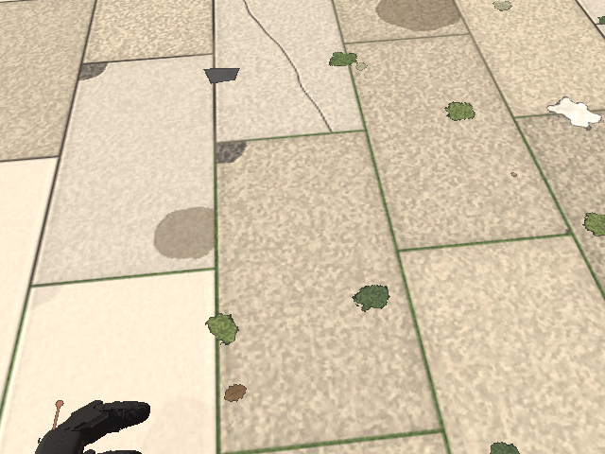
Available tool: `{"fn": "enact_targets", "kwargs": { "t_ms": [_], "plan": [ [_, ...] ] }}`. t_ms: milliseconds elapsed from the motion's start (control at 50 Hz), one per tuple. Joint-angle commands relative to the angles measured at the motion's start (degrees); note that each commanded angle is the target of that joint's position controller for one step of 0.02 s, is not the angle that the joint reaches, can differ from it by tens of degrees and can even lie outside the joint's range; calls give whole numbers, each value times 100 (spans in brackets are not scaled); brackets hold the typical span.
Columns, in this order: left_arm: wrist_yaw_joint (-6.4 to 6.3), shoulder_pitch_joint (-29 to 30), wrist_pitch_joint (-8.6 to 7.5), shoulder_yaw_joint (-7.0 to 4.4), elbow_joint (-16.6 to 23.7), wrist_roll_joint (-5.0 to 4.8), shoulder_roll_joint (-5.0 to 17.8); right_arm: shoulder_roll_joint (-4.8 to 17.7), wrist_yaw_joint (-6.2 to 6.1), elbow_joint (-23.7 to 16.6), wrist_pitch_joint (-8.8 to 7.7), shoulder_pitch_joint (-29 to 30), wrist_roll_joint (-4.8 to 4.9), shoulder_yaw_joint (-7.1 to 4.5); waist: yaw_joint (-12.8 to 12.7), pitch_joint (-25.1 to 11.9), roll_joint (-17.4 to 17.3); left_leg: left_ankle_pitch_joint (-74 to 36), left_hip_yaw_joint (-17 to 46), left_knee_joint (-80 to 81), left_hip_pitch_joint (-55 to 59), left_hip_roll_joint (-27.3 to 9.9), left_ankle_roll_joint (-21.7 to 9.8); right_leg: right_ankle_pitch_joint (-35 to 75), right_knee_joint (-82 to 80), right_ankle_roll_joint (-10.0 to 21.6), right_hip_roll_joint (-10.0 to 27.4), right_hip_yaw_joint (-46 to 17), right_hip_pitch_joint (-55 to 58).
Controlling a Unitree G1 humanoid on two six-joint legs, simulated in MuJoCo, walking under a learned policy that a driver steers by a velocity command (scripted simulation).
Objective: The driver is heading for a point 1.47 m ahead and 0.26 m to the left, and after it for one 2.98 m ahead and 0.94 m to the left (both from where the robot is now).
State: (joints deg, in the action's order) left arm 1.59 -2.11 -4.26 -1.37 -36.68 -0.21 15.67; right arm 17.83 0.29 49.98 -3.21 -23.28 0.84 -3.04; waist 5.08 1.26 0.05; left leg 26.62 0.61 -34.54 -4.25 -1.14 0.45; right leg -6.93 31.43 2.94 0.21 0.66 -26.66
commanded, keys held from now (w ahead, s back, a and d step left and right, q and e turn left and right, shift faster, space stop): w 0.02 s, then w+q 0.70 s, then w+e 0.28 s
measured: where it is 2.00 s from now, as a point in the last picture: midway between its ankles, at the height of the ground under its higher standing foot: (226, 233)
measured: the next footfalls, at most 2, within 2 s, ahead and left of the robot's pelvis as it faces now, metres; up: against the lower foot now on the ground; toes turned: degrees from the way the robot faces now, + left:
left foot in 0.52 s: +0.41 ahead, +0.15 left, +0.00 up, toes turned +15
right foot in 1.02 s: +0.76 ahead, +0.05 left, +0.00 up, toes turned +19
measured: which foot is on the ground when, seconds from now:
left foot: up 0.00-0.50, down 0.52-1.00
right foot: down 0.00-0.50, up 0.52-1.00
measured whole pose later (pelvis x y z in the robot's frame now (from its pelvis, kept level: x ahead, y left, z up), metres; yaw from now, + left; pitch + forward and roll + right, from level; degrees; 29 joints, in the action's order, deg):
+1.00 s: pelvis +0.56 +0.09 +0.00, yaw +20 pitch +2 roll +2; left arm 2.7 -5.4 -5.4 -1.4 -40.5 -0.7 15.9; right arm 17.5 -0.1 44.6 -2.8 -19.4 0.4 -3.5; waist 3.6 0.3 1.6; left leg 23.3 3.6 -19.2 2.2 4.3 -2.8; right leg -1.5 29.7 2.9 1.0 0.2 -30.3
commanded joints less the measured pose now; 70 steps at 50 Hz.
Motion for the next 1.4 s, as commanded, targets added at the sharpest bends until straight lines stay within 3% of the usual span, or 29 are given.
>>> {"fn": "enact_targets", "kwargs": {
  "t_ms": [20, 40, 80, 160, 360, 420, 460, 500, 520, 540, 560, 580, 600, 620, 640, 720, 800, 900, 960, 1000, 1020, 1040, 1060, 1080, 1100, 1140, 1220, 1320, 1400],
  "plan": [
    [-38, -2203, 49, -412, -193, -41, 1191, 667, 16, -561, -259, -23, 50, -38, -1129, -1647, 1106, 598, 543, -3604, -3872, 40, -154, -1744, -1389, 1337, 2074, -3952, 4478],
    [-39, -1848, 27, -343, -164, -41, 998, 823, 41, -678, -287, 414, 153, -98, -1061, -938, 835, 44, 469, -3620, -4111, -197, -225, -1535, -1483, 1137, 1931, -3129, 3826],
    [-10, -1264, -21, -265, -133, 49, 710, 663, 9, -667, -230, 672, 49, -98, -761, -340, 410, -763, 382, -3160, -3728, -548, -152, -450, -1789, 988, 1518, -2092, 2663],
    [-18, -1088, -208, -296, -331, 103, 644, 318, -10, -604, 11, 540, 68, -74, -458, -130, 472, -1432, 553, -2801, -3278, -630, 4, 568, -2330, 973, 1355, -1005, 1862],
    [-184, -1639, -113, -392, -907, 34, 955, 51, 221, -1210, -18, 2107, 25, 39, -971, 406, 123, -3200, 105, -298, -3557, -407, -142, 1397, -2438, 645, 1387, 508, 2674],
    [-215, -1765, 45, -431, -1027, -33, 1046, 103, 338, -1481, -13, 2378, 33, 22, -957, 414, 194, -2511, -170, -38, -3672, -269, -343, 2332, -1969, 535, 1568, 677, 3338],
    [-278, -1667, 140, -474, -991, -46, 1205, 262, 380, -1551, 13, 2146, 28, -64, -721, 89, 423, -1908, -535, -49, -3047, 73, -551, 4253, -1235, 396, 1565, 862, 3512],
    [-359, -1528, 235, -487, -927, -51, 1278, 675, 326, -1308, 47, 895, 42, -315, 13, -649, 450, -1872, -689, 238, -1260, 509, -882, 5141, 563, 171, 1356, 1081, 3065],
    [-391, -1563, 197, -425, -819, 7, 1170, 1109, 211, -1104, 101, -64, 51, -509, 444, -1195, -13, -1999, 264, 436, 538, 40, -1205, 3655, 2192, -53, 1121, 1074, 1751],
    [-250, -2182, 20, -138, -547, 190, 276, 1682, 154, -1121, 93, -18, 104, -599, -227, -1695, -1490, -1256, 3440, 751, 2619, -1481, -2306, -2042, 4254, -437, -103, 718, -992],
    [-149, -1637, -224, -191, -509, 17, 685, 1219, 143, -1248, 38, -203, 60, -463, 180, -2335, -865, -699, 4695, 1532, 2965, -1805, -2493, -2672, 4910, -364, -239, -583, -1670],
    [-91, -1031, -357, -267, -287, -202, 954, 960, 135, -1224, -14, -6, -3, -384, 264, -1516, -619, -1080, 3811, 1692, 2422, -1614, -2172, -2140, 4774, -232, 71, -690, -2070],
    [-107, -892, -426, -233, -226, -171, 876, 846, 128, -1261, -43, 347, 10, -352, 11, -984, -156, -1595, 3134, 1720, 1567, -1366, -1977, -1656, 4260, -177, 311, -639, -1917],
    [-147, -862, -429, -262, -271, -24, 878, 686, 121, -1338, -44, 722, 4, -305, -229, -607, 42, -2241, 2633, 1806, 776, -1149, -1853, -1429, 3749, -228, 468, -592, -1596],
    [-154, -979, -370, -305, -287, 46, 925, 565, 98, -1436, -52, 936, -66, -256, -440, -505, -102, -2768, 2348, 1925, 238, -1007, -1832, -1262, 3520, -283, 575, -628, -1177],
    [-174, -945, -145, -260, -205, 129, 654, 722, -2, -1433, -64, 972, -28, -300, -615, -222, -173, -3459, 1708, 2212, -845, -713, -1828, -779, 2471, -663, 535, -394, -801],
    [-83, -255, -168, -113, -163, 71, 359, 678, -76, -1200, -60, 671, -30, -252, -213, -133, -403, -3057, 863, 2248, -1063, -368, -1363, 1235, 695, -684, 403, -157, -286],
    [30, 375, -211, -146, 61, -64, 566, 805, -24, -863, -80, 241, -38, -253, 64, 125, -404, -2705, 1065, 2135, 39, -966, -1263, 1245, 5, -284, 360, -230, -777],
    [123, 265, -210, -175, 129, -74, 642, 884, -63, -728, -18, 249, -38, -294, -93, 140, -452, -3664, 959, 1758, 759, -1234, -1103, 409, -101, 26, 270, -211, -930],
    [121, -589, -191, -306, -81, -55, 853, 922, -103, -775, 41, 506, -61, -297, -595, -417, -460, -5614, 542, 754, 766, -996, -887, 242, -245, 280, -126, 122, 315],
    [91, -1379, -171, -429, -279, -29, 1095, 812, -143, -850, 67, 542, -101, -240, -954, -976, -281, -5764, 249, -349, 311, -723, -694, 549, -207, 484, -59, -84, 1559],
    [66, -2015, -158, -561, -297, 22, 1646, 468, -143, -1055, -7, 47, -191, -107, -893, -1781, 698, -3817, -48, -2365, -1540, -120, -298, 482, -198, 1264, 1172, -2169, 3653],
    [89, -2299, -114, -555, -419, -120, 1490, 239, -94, -1016, -118, -87, -180, -15, -925, -2137, 1690, 254, 196, -3798, -3162, 703, 3, -649, -1150, 1932, 1875, -4458, 4711],
    [74, -2150, -93, -430, -361, -157, 1124, 672, -10, -1120, -251, 317, -30, -85, -1067, -1658, 1055, 248, 744, -4194, -3862, 328, -99, -1595, -1421, 1656, 1809, -4381, 4541],
    [39, -1846, -61, -401, -260, -81, 997, 713, 35, -1275, -339, 873, 79, -85, -1070, -1009, 588, -183, 658, -4051, -4005, 92, -161, -1499, -1496, 1455, 1607, -3690, 3844],
    [6, -1414, -41, -340, -158, 10, 838, 681, 7, -1369, -394, 1220, -132, -115, -759, -344, 46, -736, 557, -3095, -3655, -264, -145, -313, -1683, 1279, 1212, -2818, 2580],
    [-84, -1330, -14, -362, -94, -30, 897, 459, -35, -1370, -261, 1051, -197, -93, -486, -273, 343, -1024, 370, -2145, -3184, -289, 174, 881, -1909, 1358, 878, -2191, 1783],
    [-233, -1685, 77, -437, -277, -105, 1063, 200, -36, -1578, -270, 2054, -165, 4, -813, -105, 410, -2776, 297, -258, -2685, 7, 391, 767, -1848, 995, 449, -1693, 1240],
    [-275, -2050, 174, -446, -428, -155, 1028, 289, 47, -1713, -357, 2601, -68, -28, -978, -99, 463, -3019, 412, 488, -2358, 218, 318, 416, -1502, 869, 555, -2123, 1561]
  ]
}}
